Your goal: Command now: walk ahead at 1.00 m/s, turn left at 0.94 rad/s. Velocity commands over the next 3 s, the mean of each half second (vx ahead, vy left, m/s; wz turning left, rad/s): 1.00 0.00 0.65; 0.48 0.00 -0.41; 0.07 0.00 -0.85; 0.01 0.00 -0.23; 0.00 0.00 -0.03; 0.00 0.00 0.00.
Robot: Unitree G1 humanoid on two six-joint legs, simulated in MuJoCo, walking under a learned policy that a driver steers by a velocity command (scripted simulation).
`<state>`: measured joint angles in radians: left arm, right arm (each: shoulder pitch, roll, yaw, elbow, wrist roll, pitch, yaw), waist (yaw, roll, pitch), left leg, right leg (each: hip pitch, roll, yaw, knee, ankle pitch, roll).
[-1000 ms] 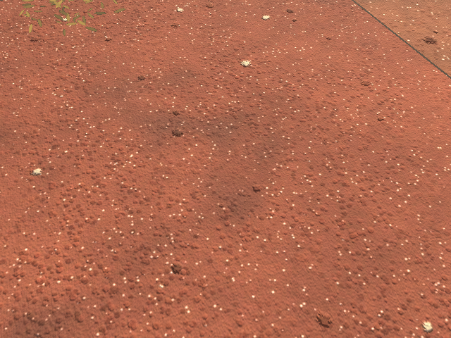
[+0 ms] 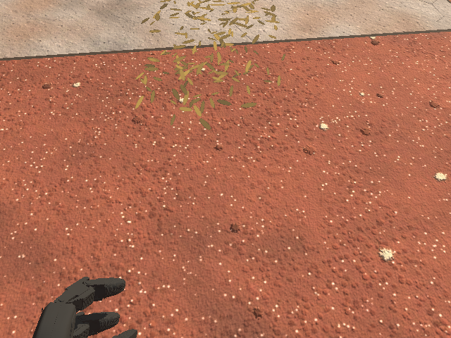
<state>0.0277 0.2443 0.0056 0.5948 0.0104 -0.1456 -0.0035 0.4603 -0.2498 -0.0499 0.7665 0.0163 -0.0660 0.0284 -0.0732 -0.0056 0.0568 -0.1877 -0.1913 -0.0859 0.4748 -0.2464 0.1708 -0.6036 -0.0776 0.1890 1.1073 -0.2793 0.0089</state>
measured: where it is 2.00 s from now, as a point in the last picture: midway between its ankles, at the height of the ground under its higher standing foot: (186, 229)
